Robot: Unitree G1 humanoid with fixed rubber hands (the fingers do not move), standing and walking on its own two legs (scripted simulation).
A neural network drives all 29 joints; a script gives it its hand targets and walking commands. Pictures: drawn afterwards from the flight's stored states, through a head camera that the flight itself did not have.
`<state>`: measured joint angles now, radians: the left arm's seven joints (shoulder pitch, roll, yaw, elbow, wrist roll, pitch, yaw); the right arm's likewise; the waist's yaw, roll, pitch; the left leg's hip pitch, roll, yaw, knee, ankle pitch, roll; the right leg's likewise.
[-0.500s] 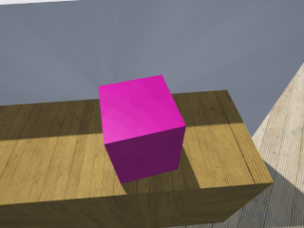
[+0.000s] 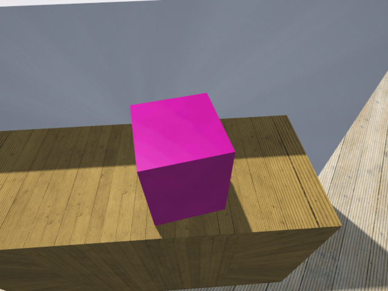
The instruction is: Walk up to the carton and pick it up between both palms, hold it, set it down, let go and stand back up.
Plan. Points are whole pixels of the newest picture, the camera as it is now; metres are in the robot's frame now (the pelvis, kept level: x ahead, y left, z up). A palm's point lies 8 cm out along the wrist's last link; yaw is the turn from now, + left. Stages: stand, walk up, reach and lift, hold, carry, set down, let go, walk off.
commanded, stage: walk up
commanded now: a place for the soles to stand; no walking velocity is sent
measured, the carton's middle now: (180, 160) +0.45 +0.04 -0.02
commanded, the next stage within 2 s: reach and lift in 0.44 s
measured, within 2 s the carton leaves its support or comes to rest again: neither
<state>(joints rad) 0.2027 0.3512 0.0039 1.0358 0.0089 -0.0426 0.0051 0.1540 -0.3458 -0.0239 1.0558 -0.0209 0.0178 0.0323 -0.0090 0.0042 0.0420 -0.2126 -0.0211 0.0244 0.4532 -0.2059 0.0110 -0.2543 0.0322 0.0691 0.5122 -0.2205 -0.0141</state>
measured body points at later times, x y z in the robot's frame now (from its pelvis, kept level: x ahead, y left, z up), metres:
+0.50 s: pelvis +0.00 +0.00 +0.00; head +0.01 +0.00 +0.45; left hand +0.07 +0.31 -0.13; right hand +0.07 -0.30 -0.14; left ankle +0.02 +0.12 -0.73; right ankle +0.04 -0.10 -0.74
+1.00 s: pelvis +0.02 +0.00 -0.01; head +0.07 +0.02 +0.43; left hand +0.20 +0.26 -0.11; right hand +0.19 -0.27 -0.11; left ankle +0.03 +0.12 -0.74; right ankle +0.04 -0.10 -0.74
